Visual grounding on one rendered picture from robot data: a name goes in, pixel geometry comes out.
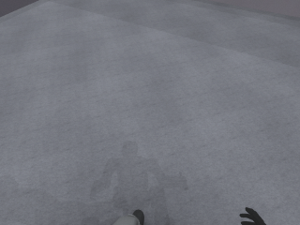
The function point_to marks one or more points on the left robot foot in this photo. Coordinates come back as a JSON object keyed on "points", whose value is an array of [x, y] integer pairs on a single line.
{"points": [[139, 215]]}

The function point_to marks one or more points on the right robot hand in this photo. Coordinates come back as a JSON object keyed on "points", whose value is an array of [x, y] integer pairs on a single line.
{"points": [[253, 215]]}

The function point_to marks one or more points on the robot left thigh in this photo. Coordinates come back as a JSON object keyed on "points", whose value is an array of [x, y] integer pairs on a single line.
{"points": [[127, 220]]}

